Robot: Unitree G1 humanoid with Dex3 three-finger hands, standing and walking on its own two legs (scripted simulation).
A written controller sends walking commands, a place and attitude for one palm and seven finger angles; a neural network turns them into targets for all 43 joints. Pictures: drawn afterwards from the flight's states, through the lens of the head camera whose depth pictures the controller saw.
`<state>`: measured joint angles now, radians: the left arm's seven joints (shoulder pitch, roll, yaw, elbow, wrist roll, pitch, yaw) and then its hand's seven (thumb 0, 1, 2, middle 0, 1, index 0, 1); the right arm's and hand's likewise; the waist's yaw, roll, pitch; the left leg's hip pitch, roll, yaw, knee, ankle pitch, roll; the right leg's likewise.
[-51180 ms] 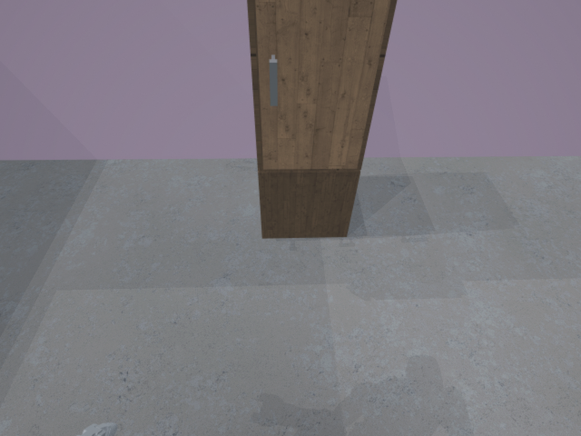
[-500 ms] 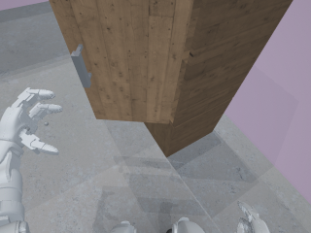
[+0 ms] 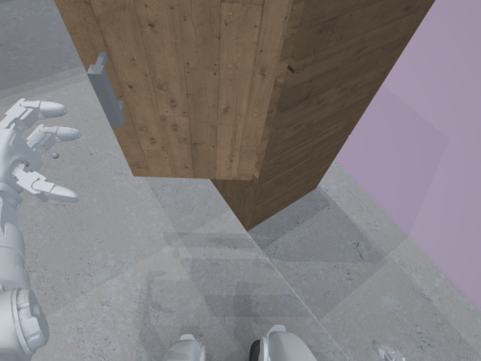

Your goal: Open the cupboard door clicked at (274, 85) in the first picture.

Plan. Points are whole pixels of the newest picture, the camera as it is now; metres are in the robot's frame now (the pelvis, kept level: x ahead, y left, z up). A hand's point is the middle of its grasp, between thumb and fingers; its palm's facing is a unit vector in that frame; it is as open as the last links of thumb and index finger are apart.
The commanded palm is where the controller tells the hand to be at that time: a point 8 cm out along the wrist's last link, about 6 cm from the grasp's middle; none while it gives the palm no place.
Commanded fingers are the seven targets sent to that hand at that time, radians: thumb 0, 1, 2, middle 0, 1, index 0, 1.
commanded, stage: move the hooked fingers beside the handle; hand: left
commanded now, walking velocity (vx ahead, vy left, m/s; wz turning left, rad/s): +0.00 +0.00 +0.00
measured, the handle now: (110, 91) +0.57 +0.25 +0.06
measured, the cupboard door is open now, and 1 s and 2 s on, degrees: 56 56 56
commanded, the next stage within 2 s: none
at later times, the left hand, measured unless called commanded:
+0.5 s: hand (63, 119) +0.48 +0.30 +0.07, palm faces -0.01 -1.00 -0.01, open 14.0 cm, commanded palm +0.47 +0.35 +0.07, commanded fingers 0.00 -0.50 0.30 -0.30 -1.20 -0.30 -1.20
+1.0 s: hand (66, 108) +0.52 +0.31 +0.06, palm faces -0.02 -1.00 -0.01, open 14.0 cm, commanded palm +0.50 +0.35 +0.06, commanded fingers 0.00 -0.50 0.30 -0.30 -1.20 -0.30 -1.20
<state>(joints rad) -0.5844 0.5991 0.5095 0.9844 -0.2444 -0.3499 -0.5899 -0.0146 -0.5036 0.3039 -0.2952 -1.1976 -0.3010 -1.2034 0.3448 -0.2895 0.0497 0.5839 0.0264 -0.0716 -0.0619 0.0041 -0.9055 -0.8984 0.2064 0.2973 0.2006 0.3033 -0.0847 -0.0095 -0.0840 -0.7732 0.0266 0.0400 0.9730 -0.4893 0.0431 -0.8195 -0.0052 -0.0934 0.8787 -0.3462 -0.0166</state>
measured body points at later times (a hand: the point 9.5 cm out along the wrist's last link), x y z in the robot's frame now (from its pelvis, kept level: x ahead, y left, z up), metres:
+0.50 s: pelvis +0.00 +0.00 -0.01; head +0.15 +0.04 +0.41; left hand +0.48 +0.35 +0.08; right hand +0.01 -0.28 -0.10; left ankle -0.01 +0.09 -0.68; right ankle +0.04 -0.12 -0.68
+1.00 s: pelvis +0.00 +0.01 -0.02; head +0.18 +0.05 +0.39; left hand +0.51 +0.36 +0.06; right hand -0.01 -0.26 -0.11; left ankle -0.01 +0.09 -0.68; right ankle +0.04 -0.12 -0.68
